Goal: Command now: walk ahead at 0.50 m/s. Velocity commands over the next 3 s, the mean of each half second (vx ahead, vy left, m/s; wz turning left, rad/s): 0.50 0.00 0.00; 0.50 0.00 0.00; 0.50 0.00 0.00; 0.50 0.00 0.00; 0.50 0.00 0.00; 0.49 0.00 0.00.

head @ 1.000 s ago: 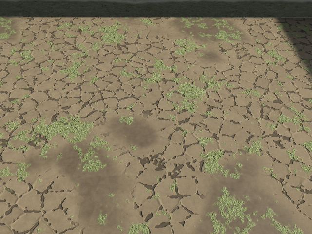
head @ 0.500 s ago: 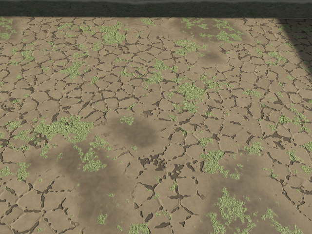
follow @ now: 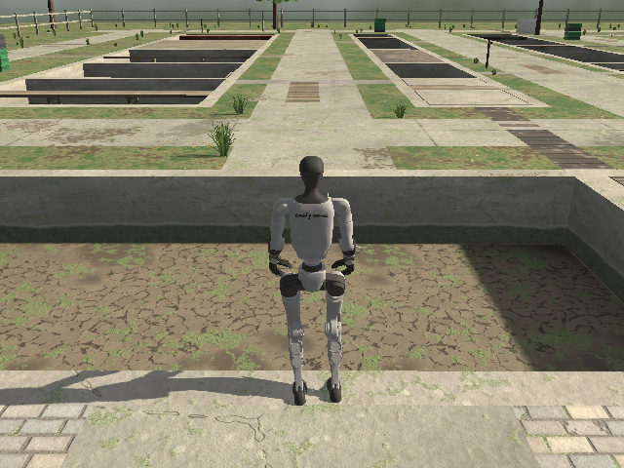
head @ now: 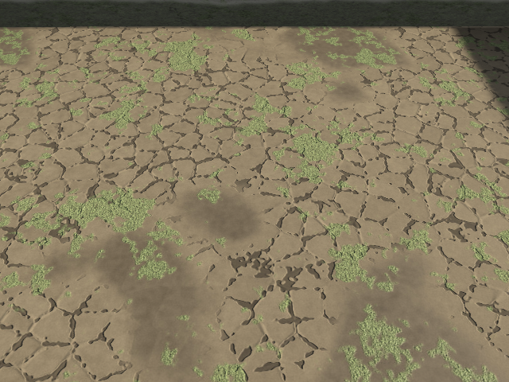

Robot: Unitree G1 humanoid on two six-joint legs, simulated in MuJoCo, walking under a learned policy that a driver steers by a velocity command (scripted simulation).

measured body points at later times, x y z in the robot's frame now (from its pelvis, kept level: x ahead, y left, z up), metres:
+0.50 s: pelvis +0.00 +0.00 +0.00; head -0.01 +0.00 +0.45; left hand +0.20 +0.19 -0.09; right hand +0.18 -0.20 -0.08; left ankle -0.04 +0.06 -0.73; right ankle -0.02 -0.12 -0.73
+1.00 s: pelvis +0.00 -0.01 +0.00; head -0.01 +0.00 +0.45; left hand +0.20 +0.19 -0.09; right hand +0.19 -0.20 -0.08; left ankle -0.04 +0.06 -0.73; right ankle -0.02 -0.12 -0.73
